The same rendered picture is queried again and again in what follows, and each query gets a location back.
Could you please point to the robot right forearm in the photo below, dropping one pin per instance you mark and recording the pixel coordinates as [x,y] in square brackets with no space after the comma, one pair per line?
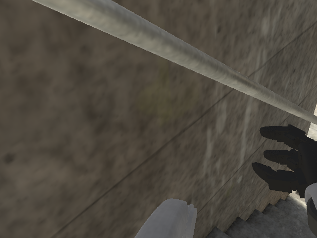
[310,196]

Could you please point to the robot right hand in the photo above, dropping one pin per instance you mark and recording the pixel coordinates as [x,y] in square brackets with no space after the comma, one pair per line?
[302,162]

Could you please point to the left robot thigh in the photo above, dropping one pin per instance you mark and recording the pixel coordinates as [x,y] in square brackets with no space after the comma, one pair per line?
[172,219]

